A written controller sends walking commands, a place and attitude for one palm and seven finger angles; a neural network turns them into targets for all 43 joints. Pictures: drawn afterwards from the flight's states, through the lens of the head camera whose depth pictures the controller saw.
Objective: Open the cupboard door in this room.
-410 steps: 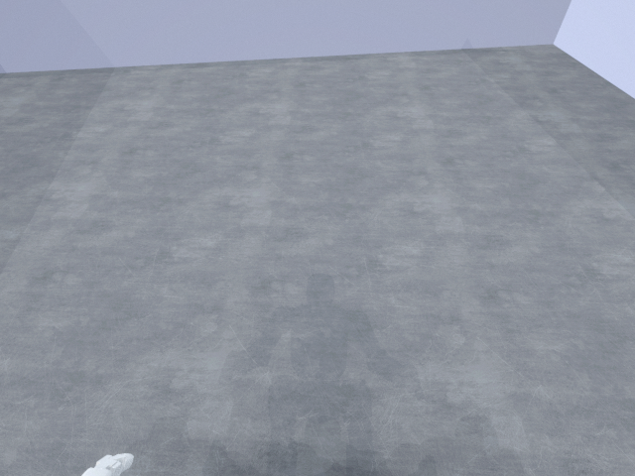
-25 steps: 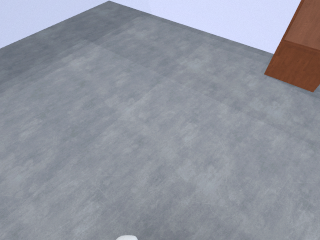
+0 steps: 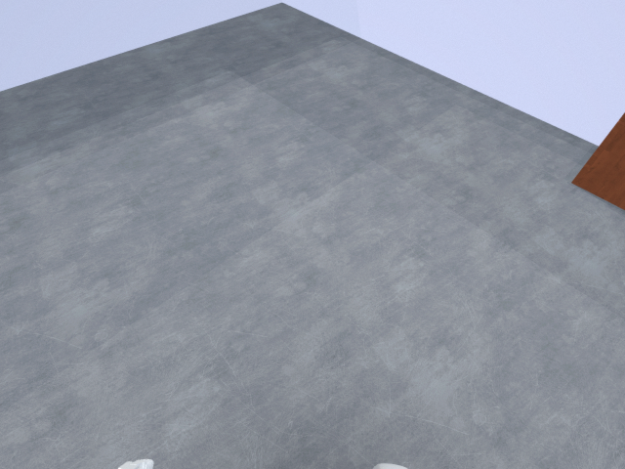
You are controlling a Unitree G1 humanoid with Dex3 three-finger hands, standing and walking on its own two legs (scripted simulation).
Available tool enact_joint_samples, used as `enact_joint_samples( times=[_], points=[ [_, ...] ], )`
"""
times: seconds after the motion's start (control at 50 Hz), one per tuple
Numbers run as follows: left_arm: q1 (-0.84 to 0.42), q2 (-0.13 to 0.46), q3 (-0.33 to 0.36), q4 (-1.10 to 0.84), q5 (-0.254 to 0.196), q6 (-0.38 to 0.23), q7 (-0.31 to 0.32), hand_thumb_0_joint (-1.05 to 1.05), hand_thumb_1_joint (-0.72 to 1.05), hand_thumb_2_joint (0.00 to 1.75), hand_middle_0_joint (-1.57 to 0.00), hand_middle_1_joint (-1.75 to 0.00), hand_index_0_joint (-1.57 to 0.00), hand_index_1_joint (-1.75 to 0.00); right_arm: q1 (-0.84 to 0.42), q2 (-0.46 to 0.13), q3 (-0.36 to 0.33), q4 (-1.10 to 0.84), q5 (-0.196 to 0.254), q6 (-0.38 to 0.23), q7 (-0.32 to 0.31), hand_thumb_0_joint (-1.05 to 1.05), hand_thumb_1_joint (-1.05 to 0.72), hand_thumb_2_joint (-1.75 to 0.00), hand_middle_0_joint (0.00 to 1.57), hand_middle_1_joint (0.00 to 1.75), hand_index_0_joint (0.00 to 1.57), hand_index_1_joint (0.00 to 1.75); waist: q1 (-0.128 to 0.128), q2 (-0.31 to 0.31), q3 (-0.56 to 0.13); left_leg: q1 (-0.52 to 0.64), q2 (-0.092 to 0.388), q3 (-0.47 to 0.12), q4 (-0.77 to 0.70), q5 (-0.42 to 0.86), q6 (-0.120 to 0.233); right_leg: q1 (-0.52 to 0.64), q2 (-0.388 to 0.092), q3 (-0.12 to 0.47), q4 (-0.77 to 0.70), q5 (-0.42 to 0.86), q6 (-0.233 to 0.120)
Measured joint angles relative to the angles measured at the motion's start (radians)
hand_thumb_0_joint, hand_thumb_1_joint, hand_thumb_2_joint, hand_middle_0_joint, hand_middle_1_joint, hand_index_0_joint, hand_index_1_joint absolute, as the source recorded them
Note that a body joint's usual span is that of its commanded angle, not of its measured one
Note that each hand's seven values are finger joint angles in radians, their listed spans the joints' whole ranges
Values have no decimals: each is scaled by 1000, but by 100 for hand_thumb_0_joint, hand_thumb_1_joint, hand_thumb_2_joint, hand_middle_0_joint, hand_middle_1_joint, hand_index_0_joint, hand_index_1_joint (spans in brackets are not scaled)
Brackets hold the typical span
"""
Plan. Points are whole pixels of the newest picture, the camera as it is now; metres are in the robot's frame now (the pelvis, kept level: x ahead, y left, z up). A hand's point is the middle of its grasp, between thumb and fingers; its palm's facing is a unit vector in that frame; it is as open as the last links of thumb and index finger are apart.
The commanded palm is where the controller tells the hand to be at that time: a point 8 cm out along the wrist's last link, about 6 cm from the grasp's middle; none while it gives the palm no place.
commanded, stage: turn or walk to find it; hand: left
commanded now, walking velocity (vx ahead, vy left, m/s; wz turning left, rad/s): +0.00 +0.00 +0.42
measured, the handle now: out of the picture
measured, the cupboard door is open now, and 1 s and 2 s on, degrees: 0 0 0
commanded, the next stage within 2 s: none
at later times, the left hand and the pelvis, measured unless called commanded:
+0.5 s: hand out of the picture -0.01 +0.12 -0.15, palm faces +0.29 -0.91 -0.29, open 7.3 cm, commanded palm none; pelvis -0.03 -0.08 +0.00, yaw +15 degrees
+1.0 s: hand out of the picture -0.14 +0.18 -0.18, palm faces +0.51 -0.83 -0.22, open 7.4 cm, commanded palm none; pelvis -0.08 -0.03 +0.00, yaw +27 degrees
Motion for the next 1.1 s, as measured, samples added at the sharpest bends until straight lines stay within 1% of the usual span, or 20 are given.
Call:
enact_joint_samples(
  times=[0.1,0.16,0.18,0.22,0.26,0.32,0.36,0.4,0.48,0.54,0.62,0.7,0.74,0.76,0.78,0.8,0.84,0.92,1.0,1.1],
  points=[
    [-42,-32,-13,-27,-7,-7,1,0,91,90,-20,-29,-20,-29,40,-16,-11,19,-6,13,0,0,-90,-89,20,30,20,30,-30,30,3,-34,-10,-44,32,1,-23,66,35,-1,-174,-30,-21],
    [-48,-49,-23,-47,-11,-25,0,0,91,90,-20,-29,-20,-29,60,-29,-20,28,-3,22,2,0,-90,-90,20,30,20,30,-34,45,-3,-70,-19,-67,75,-10,-47,146,50,-11,-369,70,-34],
    [-47,-57,-25,-49,-9,-34,2,0,91,90,-20,-29,-20,-29,65,-36,-24,32,1,24,3,0,-90,-90,20,30,20,30,-32,57,-4,-87,-16,-76,106,-21,-58,166,57,-21,-418,104,-59],
    [-40,-73,-34,-52,-2,-44,3,0,91,90,-20,-29,-20,-30,64,-47,-36,37,4,35,4,0,-90,-90,20,30,20,30,-36,76,2,-142,-14,-71,253,-162,-74,170,59,-49,-407,101,-117],
    [-20,-84,-38,-53,-1,-44,3,0,91,90,-20,-29,-20,-30,67,-55,-45,40,0,50,8,0,-90,-90,20,30,20,30,-37,72,-5,-210,-15,-46,459,-225,-85,187,41,-74,-421,97,-145],
    [10,-94,-40,-43,-3,-41,4,0,91,90,-20,-29,-21,-30,62,-71,-55,43,-5,59,17,0,-90,-90,20,30,20,30,-31,71,-10,-275,19,-23,681,-168,-103,215,28,-104,-468,118,-152],
    [27,-98,-41,-32,-2,-44,4,0,90,90,-20,-29,-21,-30,59,-80,-59,42,-5,59,20,0,-91,-90,20,30,20,30,-29,72,-8,-290,47,-23,743,-125,-117,228,23,-126,-491,131,-155],
    [45,-100,-41,-23,-2,-48,4,0,90,90,-20,-30,-21,-30,56,-86,-60,43,-5,60,21,0,-91,-90,20,30,19,30,-24,70,-8,-288,69,-27,761,-104,-130,234,18,-147,-503,136,-159],
    [82,-97,-34,-9,0,-55,6,0,91,90,-20,-30,-21,-30,39,-92,-58,51,-5,68,19,0,-91,-90,20,30,19,30,-4,63,-5,-263,99,-31,736,-108,-147,235,8,-188,-507,137,-163],
    [108,-88,-31,5,6,-55,6,0,91,90,-20,-30,-21,-30,13,-91,-53,53,-4,72,17,0,-91,-90,20,30,19,30,14,55,0,-232,110,-16,677,-145,-150,228,-3,-214,-499,134,-162],
    [135,-71,-27,26,14,-51,4,0,91,90,-20,-29,-21,-30,-35,-84,-42,43,2,68,17,0,-91,-90,19,30,19,30,38,40,10,-181,111,23,546,-203,-143,214,-23,-247,-482,132,-153],
    [153,-45,-18,45,19,-45,2,0,91,90,-20,-29,-21,-30,-87,-69,-27,21,10,53,17,0,-91,-90,19,30,19,30,62,16,19,-117,101,71,380,-236,-125,193,-45,-276,-447,125,-137],
    [159,-29,-13,55,18,-40,1,0,91,90,-20,-29,-21,-30,-107,-60,-20,5,13,40,17,0,-91,-90,19,30,19,30,67,4,19,-73,95,95,268,-191,-115,180,-61,-294,-414,113,-123],
    [164,-22,-9,59,14,-37,0,0,91,90,-20,-29,-21,-30,-112,-58,-16,-4,13,32,19,0,-91,-90,19,30,19,30,67,1,14,-42,94,104,190,-133,-108,169,-68,-304,-386,101,-113],
    [167,-13,-6,62,10,-30,-1,0,91,90,-20,-29,-21,-30,-118,-53,-15,-10,11,21,20,0,-91,-90,19,30,19,30,67,-8,11,-30,87,105,153,-91,-86,152,-83,-305,-345,86,-102],
    [164,-2,-3,67,6,-19,0,0,91,90,-20,-29,-20,-30,-125,-43,-12,-14,9,15,19,0,-91,-90,20,30,19,30,72,-27,14,-34,74,110,167,-96,-61,127,-88,-265,-284,12,-83],
    [157,9,0,73,7,5,2,0,91,90,-20,-29,-20,-30,-127,-28,-2,-20,4,10,18,0,-91,-90,20,30,19,30,76,-39,11,-29,65,109,170,-118,-27,73,-67,-176,-139,-86,-62],
    [122,10,3,68,9,14,-7,1,91,90,-20,-29,-20,-29,-112,-12,11,-20,2,7,5,0,-90,-90,20,30,20,30,62,-27,2,-2,56,77,90,-74,-14,-1,-34,-78,54,-36,-37],
    [80,8,2,40,5,-2,-10,1,91,90,-20,-29,-20,-29,-87,-3,14,-11,6,1,1,0,-90,-90,20,30,20,30,50,-19,6,11,43,48,24,-24,-5,-27,-26,-30,96,14,-16],
    [28,0,0,12,2,-4,-4,0,91,90,-20,-29,-20,-29,-41,2,5,1,3,1,1,0,-90,-89,20,30,20,30,22,-9,7,1,27,18,6,1,-6,-6,-13,-7,37,4,-3]
  ],
)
